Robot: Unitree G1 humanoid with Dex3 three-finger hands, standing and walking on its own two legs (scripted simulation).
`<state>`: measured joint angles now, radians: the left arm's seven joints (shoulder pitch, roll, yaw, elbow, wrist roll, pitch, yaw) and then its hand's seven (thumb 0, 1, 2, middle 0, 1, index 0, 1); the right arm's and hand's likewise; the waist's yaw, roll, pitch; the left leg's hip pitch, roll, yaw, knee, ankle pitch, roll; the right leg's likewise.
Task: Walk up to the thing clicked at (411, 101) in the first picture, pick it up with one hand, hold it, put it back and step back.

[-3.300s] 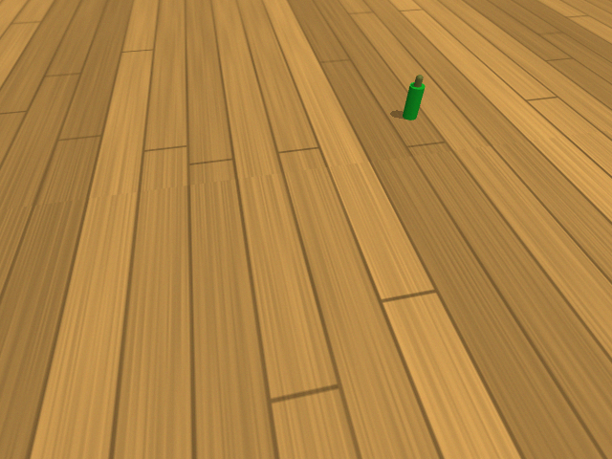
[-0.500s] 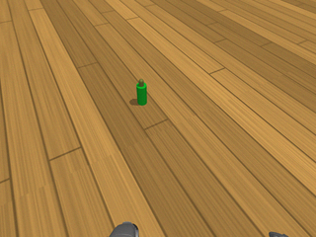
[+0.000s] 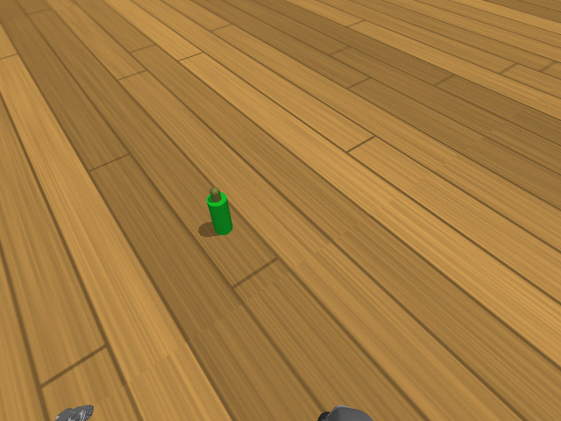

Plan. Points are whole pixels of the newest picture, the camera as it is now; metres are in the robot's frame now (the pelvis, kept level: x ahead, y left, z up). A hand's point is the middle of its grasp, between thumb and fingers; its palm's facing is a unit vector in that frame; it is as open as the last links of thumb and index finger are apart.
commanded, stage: walk up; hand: left
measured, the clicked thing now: (219, 209) +1.02 +0.26 -0.63
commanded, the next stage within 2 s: none
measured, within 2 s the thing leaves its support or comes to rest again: neither
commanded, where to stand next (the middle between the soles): +0.68 +0.05 m, yaw +1 degrees
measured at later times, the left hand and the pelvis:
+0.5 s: hand (96, 389) +0.21 +0.32 -0.15, palm faces +0.02 -0.93 -0.37, open 7.4 cm; pelvis +0.20 +0.03 +0.00, yaw +2 degrees
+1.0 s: hand (143, 253) +0.45 +0.28 -0.11, palm faces +0.00 -0.91 -0.42, open 7.4 cm; pelvis +0.38 +0.00 +0.01, yaw +1 degrees
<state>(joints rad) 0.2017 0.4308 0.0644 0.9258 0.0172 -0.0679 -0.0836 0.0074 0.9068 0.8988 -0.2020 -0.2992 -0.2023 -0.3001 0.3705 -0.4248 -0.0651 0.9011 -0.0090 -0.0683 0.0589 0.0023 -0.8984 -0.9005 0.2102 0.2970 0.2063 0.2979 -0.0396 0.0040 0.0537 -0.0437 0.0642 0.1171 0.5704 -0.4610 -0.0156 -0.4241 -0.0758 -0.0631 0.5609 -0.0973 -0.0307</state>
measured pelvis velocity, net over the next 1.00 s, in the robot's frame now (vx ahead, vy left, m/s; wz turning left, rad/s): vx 0.38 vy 0.00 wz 0.02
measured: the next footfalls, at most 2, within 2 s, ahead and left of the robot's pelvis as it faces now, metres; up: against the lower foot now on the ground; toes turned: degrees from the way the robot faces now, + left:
left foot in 0.44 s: +0.33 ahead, +0.16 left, +0.00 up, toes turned +8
right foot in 0.88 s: +0.50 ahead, -0.11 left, +0.00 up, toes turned -4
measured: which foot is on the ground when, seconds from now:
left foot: down 0.00-0.00, up 0.02-0.42, down 0.44-0.90, up 0.92-1.00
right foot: down 0.00-0.48, up 0.50-0.86, down 0.88-1.00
